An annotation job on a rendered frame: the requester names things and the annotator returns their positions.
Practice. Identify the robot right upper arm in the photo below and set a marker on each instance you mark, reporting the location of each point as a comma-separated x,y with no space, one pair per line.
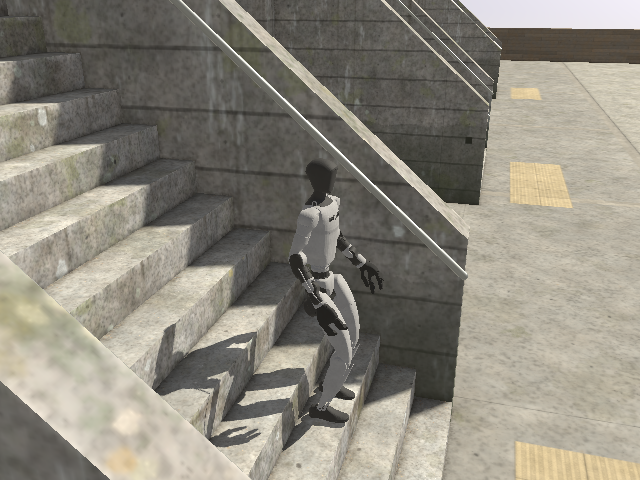
306,222

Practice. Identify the robot left forearm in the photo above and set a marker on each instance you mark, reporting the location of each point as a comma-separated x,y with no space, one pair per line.
350,252

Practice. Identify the robot left upper arm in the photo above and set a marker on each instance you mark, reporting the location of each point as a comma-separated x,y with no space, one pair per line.
338,203

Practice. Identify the robot left shin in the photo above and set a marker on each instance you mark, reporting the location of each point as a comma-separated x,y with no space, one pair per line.
353,351

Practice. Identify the robot left hand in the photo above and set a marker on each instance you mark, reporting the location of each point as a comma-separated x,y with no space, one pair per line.
367,271

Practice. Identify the humanoid robot torso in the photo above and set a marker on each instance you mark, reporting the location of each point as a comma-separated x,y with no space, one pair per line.
321,248

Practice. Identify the robot right hand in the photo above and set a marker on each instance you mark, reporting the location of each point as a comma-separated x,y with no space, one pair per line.
327,315

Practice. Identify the robot right forearm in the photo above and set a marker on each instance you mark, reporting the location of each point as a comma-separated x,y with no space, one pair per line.
295,263

